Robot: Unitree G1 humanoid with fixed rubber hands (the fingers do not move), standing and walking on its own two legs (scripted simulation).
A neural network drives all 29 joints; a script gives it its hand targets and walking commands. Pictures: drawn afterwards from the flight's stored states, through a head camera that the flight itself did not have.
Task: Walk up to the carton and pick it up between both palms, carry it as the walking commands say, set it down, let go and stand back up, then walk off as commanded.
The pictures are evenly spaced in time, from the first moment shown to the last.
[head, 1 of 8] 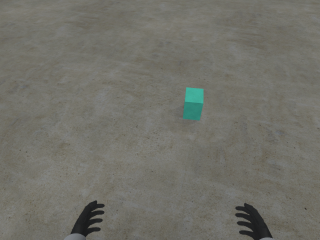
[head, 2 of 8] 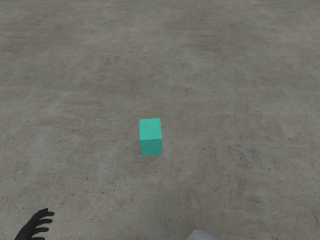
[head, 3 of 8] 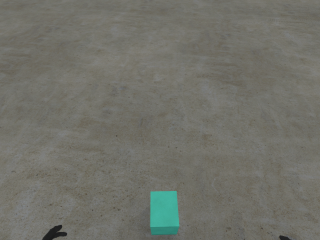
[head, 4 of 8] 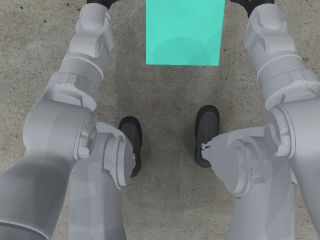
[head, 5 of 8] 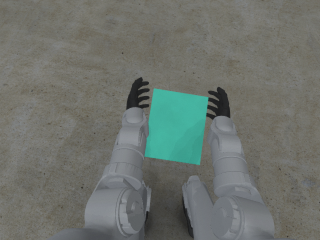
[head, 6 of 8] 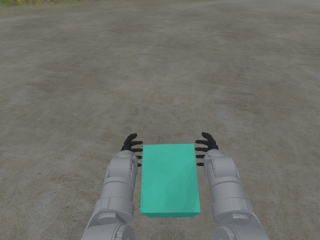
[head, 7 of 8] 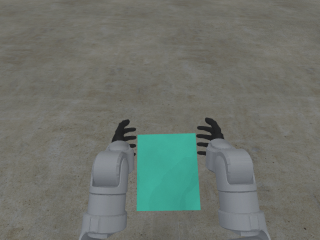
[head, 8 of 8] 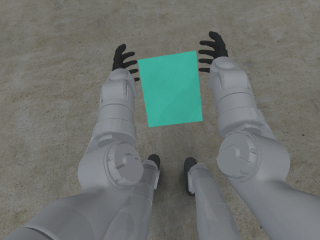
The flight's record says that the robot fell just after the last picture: yes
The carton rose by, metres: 0.68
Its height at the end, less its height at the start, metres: +0.54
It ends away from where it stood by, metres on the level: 1.94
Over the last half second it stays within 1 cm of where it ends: no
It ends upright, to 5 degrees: no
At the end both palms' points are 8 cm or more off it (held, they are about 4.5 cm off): no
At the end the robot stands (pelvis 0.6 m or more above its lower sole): yes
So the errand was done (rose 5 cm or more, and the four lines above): no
